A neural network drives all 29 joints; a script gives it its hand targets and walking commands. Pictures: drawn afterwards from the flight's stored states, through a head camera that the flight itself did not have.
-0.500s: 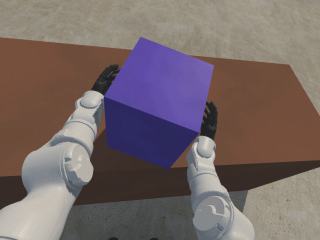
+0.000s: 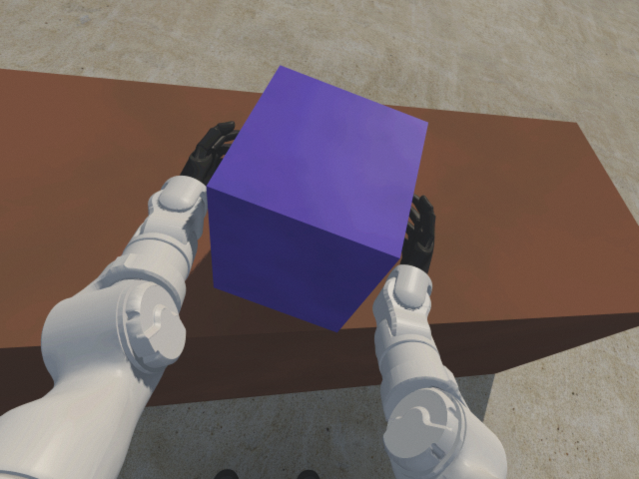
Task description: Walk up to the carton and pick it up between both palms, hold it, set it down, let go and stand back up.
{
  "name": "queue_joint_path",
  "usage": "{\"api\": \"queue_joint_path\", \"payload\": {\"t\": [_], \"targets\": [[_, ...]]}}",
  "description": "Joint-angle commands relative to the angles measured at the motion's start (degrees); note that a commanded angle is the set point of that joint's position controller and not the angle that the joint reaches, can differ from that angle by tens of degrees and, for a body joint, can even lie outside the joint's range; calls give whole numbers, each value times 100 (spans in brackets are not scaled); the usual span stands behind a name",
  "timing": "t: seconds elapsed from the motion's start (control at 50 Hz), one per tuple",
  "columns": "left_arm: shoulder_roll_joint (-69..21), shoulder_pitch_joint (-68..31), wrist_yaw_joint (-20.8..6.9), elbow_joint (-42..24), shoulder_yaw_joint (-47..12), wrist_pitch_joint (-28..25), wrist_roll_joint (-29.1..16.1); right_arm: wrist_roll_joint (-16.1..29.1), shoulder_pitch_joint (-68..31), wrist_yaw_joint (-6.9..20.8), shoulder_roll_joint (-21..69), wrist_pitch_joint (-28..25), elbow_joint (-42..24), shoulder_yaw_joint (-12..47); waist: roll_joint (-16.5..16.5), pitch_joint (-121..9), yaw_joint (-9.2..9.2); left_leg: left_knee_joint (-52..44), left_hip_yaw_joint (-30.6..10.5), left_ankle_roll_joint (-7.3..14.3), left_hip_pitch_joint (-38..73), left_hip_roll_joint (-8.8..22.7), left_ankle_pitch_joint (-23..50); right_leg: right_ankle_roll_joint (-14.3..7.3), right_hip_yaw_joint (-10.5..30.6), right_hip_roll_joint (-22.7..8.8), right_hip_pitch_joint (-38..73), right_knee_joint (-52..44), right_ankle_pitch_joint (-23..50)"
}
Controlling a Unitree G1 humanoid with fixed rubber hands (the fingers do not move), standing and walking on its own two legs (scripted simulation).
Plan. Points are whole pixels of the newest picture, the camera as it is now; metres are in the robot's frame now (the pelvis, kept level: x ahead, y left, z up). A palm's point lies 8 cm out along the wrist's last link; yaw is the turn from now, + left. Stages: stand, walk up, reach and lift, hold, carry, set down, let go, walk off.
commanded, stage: set down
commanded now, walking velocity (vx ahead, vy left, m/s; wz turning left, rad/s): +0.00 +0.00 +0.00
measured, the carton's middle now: (311, 212) +0.47 -0.03 +0.01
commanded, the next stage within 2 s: none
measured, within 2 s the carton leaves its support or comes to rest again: neither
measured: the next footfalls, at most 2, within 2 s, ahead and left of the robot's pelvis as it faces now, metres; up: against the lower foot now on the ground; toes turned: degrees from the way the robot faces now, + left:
none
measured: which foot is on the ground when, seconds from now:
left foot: down 0.00-1.00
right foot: down 0.00-1.00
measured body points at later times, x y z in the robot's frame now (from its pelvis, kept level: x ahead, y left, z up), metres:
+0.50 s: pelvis -0.01 +0.00 -0.01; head +0.10 +0.07 +0.42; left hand +0.51 +0.12 +0.03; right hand +0.40 -0.16 +0.03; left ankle +0.02 +0.08 -0.73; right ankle -0.01 -0.14 -0.73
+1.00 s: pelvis -0.02 +0.02 -0.03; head +0.07 +0.11 +0.40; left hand +0.53 +0.17 +0.10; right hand +0.41 -0.19 +0.10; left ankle +0.02 +0.08 -0.73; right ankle -0.01 -0.13 -0.73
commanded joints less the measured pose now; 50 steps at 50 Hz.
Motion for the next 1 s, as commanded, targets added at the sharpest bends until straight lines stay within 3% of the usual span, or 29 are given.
{"api": "queue_joint_path", "payload": {"t": [0.0,0.02,0.16,0.18,0.2,0.24,0.28,0.34,0.4,0.46,0.52,0.54,0.56,0.62,0.66,0.72,0.8,0.82,0.9,0.94,0.98], "targets": [[-2685,-2538,-631,318,-675,-169,206,-487,-2574,718,2096,6,759,1624,1735,-3546,-45,126,-5,-761,3155,263,2507,-42,-426,-6,218,35,1737],[-2727,-2552,-629,302,-707,-181,206,-486,-2517,697,2082,19,917,1553,1766,-3484,-115,141,-56,-776,3182,279,2518,-27,-415,-13,81,40,1656],[-2358,-2559,-622,467,-604,-155,179,-359,-2560,637,1932,104,871,1602,1622,-3393,-68,114,35,-681,2892,175,2101,-14,-330,-55,182,57,1649],[-2004,-2624,-588,494,-525,-160,133,-284,-2575,585,1663,97,805,1581,1660,-3484,12,144,108,-671,2785,158,2139,2,-357,-67,247,121,1822],[-1970,-2631,-564,403,-609,-172,54,-251,-2617,548,1653,98,852,1564,1613,-3515,-113,117,24,-707,2772,227,2169,22,-358,-56,299,156,1798],[-1449,-2622,-421,269,-697,-208,-152,-67,-2568,464,1022,54,860,1544,1790,-3787,-80,185,-44,-793,3077,269,2487,6,-371,-33,168,169,1823],[-913,-2666,-268,242,-699,-249,-288,102,-2474,287,532,42,1107,1432,1765,-3730,-147,194,-31,-808,3080,252,2365,14,-376,-43,69,89,1713],[233,-2666,89,45,-1094,-358,-944,850,-2365,-88,-609,-26,1172,1644,1724,-3962,-147,204,74,-813,2738,181,2231,14,-253,-84,284,135,1908],[896,-2925,308,181,-1788,-350,-1888,1720,-2521,-414,-922,39,1224,2174,1754,-4326,-187,378,214,-763,2003,57,1974,-9,-37,-157,515,373,2236],[1365,-3131,410,434,-2420,-435,-2677,2316,-2688,-578,-1269,177,1059,2609,1727,-4826,-364,673,109,-784,1646,51,1819,25,-49,-174,344,703,2424],[1498,-3292,502,502,-2996,-425,-3188,2639,-2774,-576,-1717,331,1040,2748,1943,-4968,-540,961,-151,-823,2129,144,2053,-30,-264,-83,-506,772,2087],[1487,-3309,497,536,-3108,-382,-3286,2718,-2836,-551,-1820,400,1064,2782,2009,-4973,-497,1013,-205,-825,2285,190,2098,-41,-288,-50,-736,813,1959],[1533,-3411,488,510,-3322,-336,-3427,2775,-2855,-530,-1975,479,1049,2753,2139,-4936,-640,1068,-298,-861,2402,236,2082,-86,-364,1,-931,815,1792],[1606,-3513,501,418,-3669,-189,-3734,2939,-3016,-464,-2257,688,823,2872,2282,-4991,-590,1169,-415,-909,2770,302,2226,-107,-465,71,-1268,863,1592],[1584,-3611,509,170,-3948,-112,-3938,3080,-3120,-441,-2434,788,606,2928,2466,-5249,-689,1326,-481,-1003,2986,325,2559,-104,-522,118,-1383,967,1655],[1609,-3655,506,161,-4247,64,-4132,3289,-3378,-386,-2574,1046,460,3165,2639,-5245,-562,1407,-557,-1005,3145,304,2799,-63,-480,145,-1560,999,1555],[1555,-4058,491,-282,-4867,244,-4564,3653,-3516,-377,-2664,1422,458,3468,3020,-5327,-792,1481,-666,-1150,3593,360,2944,-32,-506,151,-1915,1071,1459],[1579,-4154,482,-314,-4856,306,-4585,3708,-3572,-355,-2753,1521,427,3458,3085,-5276,-826,1470,-723,-1082,3614,344,2766,-50,-503,159,-2023,1058,1325],[1642,-4353,460,-334,-5020,524,-4770,3948,-3769,-321,-3018,1844,480,3542,3044,-4988,-972,1366,-805,-1010,3727,391,2576,-71,-535,171,-2121,981,1170],[1676,-4346,426,-147,-4997,688,-4729,3919,-3810,-339,-3185,2010,761,3463,3010,-4522,-955,1217,-840,-973,3621,420,2213,-44,-531,153,-2152,919,875],[1678,-4424,454,-319,-5118,742,-4848,4087,-4064,-368,-3185,2038,463,3558,2965,-4803,-921,1237,-811,-971,3659,390,2341,-52,-555,180,-2006,915,1147]]}}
